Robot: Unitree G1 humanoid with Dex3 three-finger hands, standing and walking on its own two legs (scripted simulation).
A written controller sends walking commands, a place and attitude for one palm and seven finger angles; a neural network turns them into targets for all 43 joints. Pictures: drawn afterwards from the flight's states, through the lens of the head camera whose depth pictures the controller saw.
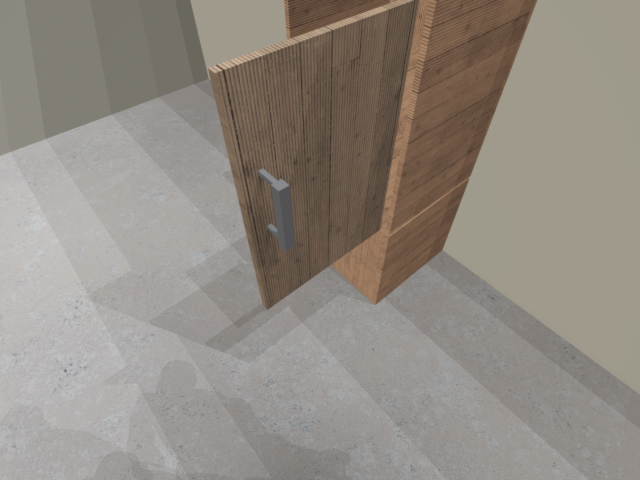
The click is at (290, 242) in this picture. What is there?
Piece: cupboard door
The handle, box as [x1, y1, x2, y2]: [258, 169, 294, 250]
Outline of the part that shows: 261,169 258,171 259,175 271,185 277,226 276,228 270,224 267,227 279,240 279,244 285,250 287,250 294,245 289,185 282,179 276,180 265,170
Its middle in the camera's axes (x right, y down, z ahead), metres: -0.08 -0.05 +0.68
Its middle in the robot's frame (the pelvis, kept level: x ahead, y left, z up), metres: +0.54 +0.11 -0.02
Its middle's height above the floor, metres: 0.77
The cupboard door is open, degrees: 90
